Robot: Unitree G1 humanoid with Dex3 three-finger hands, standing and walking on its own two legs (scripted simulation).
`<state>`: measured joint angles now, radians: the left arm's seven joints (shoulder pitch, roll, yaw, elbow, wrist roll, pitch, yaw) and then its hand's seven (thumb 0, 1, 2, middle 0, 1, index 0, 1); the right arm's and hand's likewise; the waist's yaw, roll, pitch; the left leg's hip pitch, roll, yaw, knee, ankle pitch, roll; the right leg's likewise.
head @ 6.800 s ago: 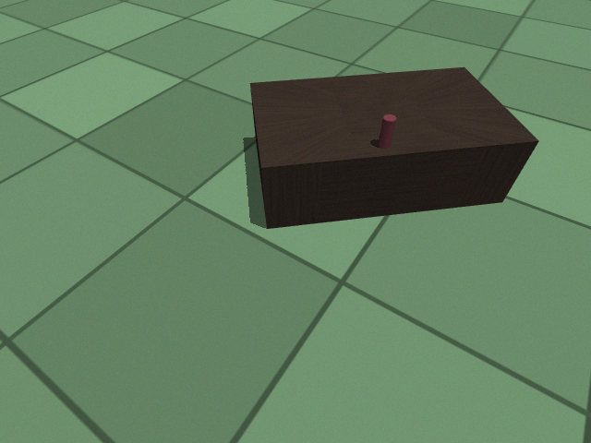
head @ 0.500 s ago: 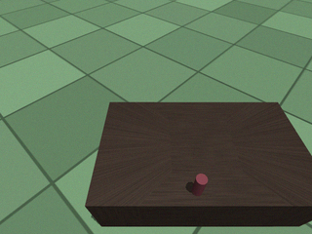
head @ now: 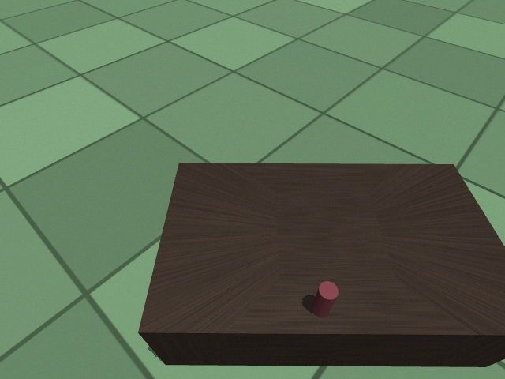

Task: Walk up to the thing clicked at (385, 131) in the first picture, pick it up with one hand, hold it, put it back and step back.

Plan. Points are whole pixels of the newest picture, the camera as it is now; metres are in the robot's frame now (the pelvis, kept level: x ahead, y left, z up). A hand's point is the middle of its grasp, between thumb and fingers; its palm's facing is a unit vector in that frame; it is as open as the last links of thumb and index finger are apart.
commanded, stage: stand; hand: right
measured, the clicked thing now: (324, 300) +0.40 -0.18 -0.36
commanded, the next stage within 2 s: go down in 0.16 s
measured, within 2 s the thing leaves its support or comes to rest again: neither
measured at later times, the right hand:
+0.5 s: hand out of the picture +0.14 -0.26 -0.16, palm faces +0.05 +0.94 -0.33, open 11.0 cm
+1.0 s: hand out of the picture +0.13 -0.27 -0.15, palm faces +0.05 +0.94 -0.32, open 17.3 cm
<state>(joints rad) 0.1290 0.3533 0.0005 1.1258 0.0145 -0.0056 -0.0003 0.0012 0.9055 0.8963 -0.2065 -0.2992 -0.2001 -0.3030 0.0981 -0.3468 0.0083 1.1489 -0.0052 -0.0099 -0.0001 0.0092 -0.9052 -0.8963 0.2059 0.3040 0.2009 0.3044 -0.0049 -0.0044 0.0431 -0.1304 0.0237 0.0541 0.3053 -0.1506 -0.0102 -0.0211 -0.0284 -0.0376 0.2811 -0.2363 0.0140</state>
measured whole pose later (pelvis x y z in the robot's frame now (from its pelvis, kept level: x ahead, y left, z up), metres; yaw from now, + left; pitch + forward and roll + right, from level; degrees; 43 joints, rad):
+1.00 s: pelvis -0.01 -0.02 -0.03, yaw -2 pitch +8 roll +2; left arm 0.23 0.25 -0.01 0.67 -0.02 -0.14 0.09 0.01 0.91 0.89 -0.21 -0.30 -0.20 -0.30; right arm 0.21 -0.34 -0.13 0.51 -0.04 0.29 0.04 0.00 0.50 -0.06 0.05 0.06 0.05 0.06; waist 0.01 -0.02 -0.06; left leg -0.50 0.04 0.08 0.68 -0.31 -0.02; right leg -0.45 -0.03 0.01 0.76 -0.45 -0.01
